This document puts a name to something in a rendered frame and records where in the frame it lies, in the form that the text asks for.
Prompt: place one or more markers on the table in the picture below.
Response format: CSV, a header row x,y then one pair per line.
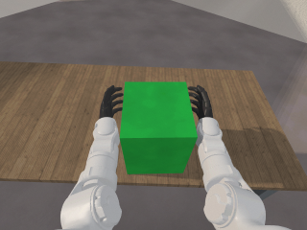
x,y
48,113

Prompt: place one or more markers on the right robot upper arm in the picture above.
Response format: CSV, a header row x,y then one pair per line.
x,y
229,207

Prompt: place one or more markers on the right robot forearm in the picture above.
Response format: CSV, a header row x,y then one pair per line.
x,y
215,161

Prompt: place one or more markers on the left robot upper arm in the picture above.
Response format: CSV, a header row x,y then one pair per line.
x,y
96,208

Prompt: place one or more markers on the carton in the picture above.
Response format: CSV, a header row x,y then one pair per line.
x,y
158,131

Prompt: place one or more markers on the left robot forearm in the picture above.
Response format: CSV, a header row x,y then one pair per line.
x,y
102,160

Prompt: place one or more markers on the robot left hand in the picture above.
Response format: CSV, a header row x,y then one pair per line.
x,y
106,108

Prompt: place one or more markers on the robot right hand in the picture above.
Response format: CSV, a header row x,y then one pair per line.
x,y
204,108

